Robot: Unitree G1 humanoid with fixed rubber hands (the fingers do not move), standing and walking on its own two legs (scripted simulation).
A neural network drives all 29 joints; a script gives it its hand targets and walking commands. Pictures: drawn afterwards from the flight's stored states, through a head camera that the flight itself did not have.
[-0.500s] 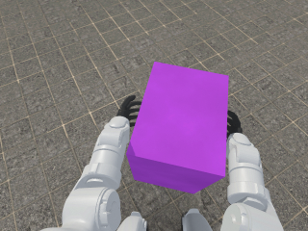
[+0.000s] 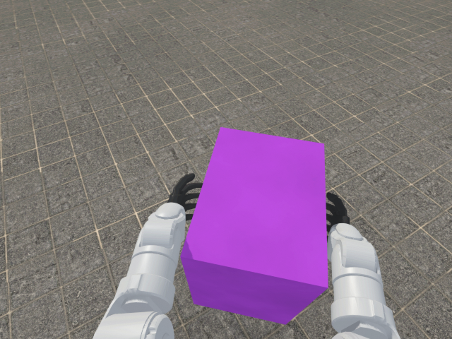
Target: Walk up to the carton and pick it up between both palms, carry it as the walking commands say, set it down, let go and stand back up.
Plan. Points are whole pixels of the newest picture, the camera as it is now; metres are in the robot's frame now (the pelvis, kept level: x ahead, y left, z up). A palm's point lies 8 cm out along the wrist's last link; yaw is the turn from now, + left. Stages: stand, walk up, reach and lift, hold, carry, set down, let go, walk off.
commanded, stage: reach and lift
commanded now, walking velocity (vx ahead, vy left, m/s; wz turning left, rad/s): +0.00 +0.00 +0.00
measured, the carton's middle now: (254, 229) +0.37 -0.05 -0.05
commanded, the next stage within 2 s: hold in 1.98 s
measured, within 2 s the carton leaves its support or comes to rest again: neither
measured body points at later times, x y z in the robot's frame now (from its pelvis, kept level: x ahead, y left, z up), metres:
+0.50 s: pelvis -0.01 +0.00 +0.01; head -0.05 -0.01 +0.46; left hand +0.35 +0.11 +0.07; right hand +0.32 -0.20 +0.05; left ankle +0.02 +0.10 -0.72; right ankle +0.06 -0.16 -0.72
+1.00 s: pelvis +0.00 -0.01 +0.01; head -0.03 -0.02 +0.46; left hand +0.35 +0.12 +0.07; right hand +0.33 -0.19 +0.05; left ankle +0.02 +0.10 -0.72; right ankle +0.06 -0.16 -0.72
